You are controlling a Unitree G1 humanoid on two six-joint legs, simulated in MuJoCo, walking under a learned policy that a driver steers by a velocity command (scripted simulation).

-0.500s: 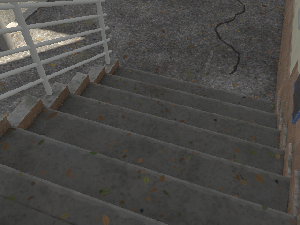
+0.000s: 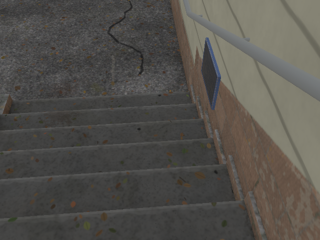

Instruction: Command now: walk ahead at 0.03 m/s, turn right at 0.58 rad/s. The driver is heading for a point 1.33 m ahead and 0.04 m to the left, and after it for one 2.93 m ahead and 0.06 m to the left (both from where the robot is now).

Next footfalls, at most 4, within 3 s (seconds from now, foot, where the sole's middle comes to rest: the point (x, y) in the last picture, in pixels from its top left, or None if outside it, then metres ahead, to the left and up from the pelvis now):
0.06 right None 0.03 -0.12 -0.76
0.48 left None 0.02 0.08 -0.76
1.44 right None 0.29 -0.24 -0.91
2.02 left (148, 232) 0.64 0.04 -1.06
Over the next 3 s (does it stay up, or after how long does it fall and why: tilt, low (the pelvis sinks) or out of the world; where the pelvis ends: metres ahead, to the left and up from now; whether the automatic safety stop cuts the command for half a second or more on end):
stays up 1.03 0.04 -0.48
